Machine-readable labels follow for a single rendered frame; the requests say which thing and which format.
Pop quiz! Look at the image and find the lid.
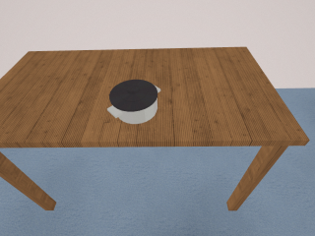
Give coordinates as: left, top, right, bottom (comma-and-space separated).
109, 80, 158, 112

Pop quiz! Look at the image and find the table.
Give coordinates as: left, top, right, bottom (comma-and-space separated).
0, 46, 310, 211

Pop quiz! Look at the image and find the knob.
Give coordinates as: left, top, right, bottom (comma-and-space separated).
126, 84, 140, 94

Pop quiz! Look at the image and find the pot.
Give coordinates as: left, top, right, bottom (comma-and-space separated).
107, 85, 161, 124

